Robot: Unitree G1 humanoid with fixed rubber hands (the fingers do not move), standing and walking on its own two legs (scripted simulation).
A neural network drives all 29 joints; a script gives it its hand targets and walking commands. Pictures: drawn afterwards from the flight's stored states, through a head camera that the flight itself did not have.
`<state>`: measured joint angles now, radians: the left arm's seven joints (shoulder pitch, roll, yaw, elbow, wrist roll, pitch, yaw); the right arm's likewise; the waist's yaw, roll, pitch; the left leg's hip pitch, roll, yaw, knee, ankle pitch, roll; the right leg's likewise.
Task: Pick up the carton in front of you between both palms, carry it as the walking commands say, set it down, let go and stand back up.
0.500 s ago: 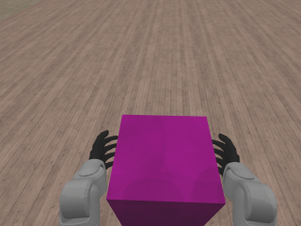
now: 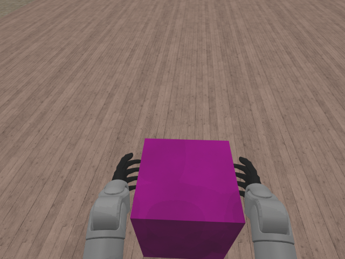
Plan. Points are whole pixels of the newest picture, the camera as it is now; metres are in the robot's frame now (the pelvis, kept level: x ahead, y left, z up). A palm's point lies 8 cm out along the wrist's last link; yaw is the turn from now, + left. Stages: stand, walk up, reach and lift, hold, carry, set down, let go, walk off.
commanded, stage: carry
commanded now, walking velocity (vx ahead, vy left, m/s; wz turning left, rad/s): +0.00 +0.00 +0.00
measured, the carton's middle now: (184, 200) +0.27 +0.00 -0.04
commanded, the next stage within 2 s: hold in 0.68 s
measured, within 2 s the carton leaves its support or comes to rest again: neither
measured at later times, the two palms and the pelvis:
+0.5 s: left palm (122, 180) +0.28 +0.15 +0.04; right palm (249, 184) +0.27 -0.15 +0.03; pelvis +0.00 +0.00 +0.00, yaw +0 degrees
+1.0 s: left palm (126, 183) +0.27 +0.14 +0.04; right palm (257, 202) +0.23 -0.16 +0.03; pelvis -0.02 +0.02 +0.01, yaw -4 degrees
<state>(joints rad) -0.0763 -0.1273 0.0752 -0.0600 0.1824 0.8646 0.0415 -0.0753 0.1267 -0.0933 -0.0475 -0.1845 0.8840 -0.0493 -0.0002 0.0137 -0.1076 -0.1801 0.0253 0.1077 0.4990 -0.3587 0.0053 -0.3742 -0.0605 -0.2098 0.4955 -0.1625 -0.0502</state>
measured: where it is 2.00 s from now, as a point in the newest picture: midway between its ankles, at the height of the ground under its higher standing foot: outside the picture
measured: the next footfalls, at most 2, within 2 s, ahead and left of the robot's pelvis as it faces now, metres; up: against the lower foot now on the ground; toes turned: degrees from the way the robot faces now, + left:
none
